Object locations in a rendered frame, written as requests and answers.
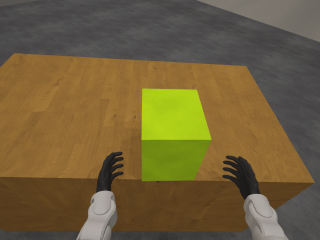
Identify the pedestal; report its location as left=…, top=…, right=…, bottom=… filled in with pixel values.
left=0, top=53, right=315, bottom=232

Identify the left robot hand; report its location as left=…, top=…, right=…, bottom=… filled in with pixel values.
left=96, top=152, right=124, bottom=193

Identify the robot left forearm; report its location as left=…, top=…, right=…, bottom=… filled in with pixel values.
left=76, top=190, right=118, bottom=240

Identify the robot right forearm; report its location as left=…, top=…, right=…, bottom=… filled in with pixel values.
left=243, top=194, right=289, bottom=240

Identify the right robot hand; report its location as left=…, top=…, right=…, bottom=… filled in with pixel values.
left=222, top=155, right=261, bottom=200

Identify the carton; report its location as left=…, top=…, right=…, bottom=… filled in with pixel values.
left=141, top=88, right=212, bottom=182

